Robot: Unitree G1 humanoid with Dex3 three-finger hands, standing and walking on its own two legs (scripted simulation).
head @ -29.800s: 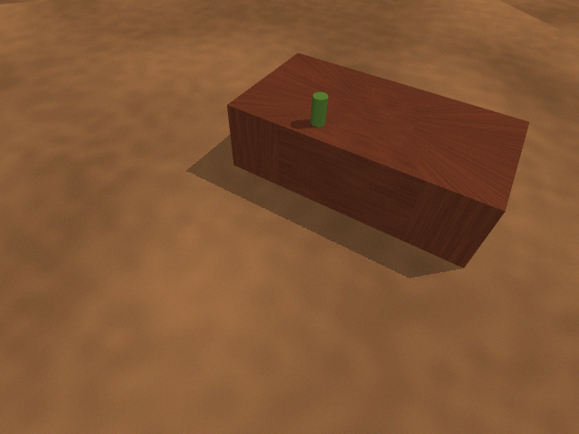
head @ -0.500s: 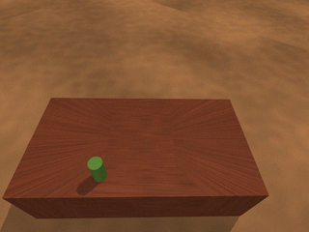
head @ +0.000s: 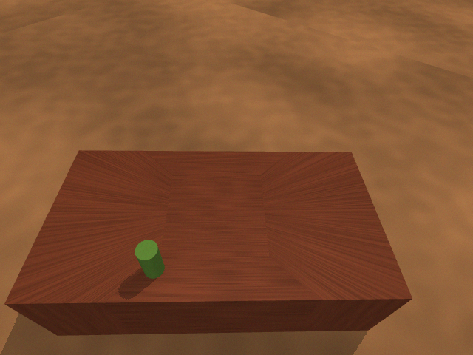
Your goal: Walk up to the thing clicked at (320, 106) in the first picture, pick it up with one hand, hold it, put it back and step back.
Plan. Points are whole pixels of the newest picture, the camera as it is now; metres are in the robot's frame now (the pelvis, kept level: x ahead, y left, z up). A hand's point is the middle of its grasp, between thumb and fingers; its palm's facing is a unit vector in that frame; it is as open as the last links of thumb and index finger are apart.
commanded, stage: stand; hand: left
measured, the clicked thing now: (150, 259) +0.44 +0.25 -0.36
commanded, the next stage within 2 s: step back in 0.34 s
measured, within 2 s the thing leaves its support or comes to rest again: neither
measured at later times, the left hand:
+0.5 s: hand out of the picture +0.06 +0.26 -0.17, palm faces -0.03 -0.92 -0.39, open 7.4 cm
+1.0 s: hand out of the picture +0.02 +0.26 -0.18, palm faces +0.04 -0.93 -0.36, open 7.4 cm
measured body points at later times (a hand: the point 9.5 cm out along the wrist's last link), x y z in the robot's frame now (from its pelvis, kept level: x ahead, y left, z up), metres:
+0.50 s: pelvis -0.02 -0.01 -0.01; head +0.04 -0.01 +0.43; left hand +0.06 +0.31 -0.14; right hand +0.07 -0.32 -0.14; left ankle +0.04 +0.14 -0.74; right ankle -0.03 -0.15 -0.74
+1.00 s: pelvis -0.10 +0.00 -0.02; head -0.02 +0.03 +0.42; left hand +0.02 +0.31 -0.16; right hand -0.01 -0.31 -0.14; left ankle -0.13 +0.09 -0.74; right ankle -0.07 -0.15 -0.71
